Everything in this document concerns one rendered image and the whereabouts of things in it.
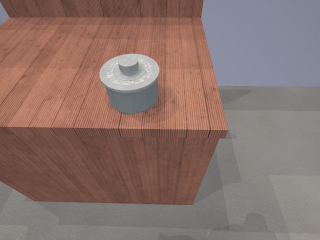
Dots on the knob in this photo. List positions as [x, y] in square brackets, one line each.
[128, 63]

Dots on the table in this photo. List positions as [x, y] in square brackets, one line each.
[61, 140]

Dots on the pot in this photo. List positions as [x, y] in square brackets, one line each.
[134, 102]

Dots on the lid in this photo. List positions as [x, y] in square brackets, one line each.
[116, 80]

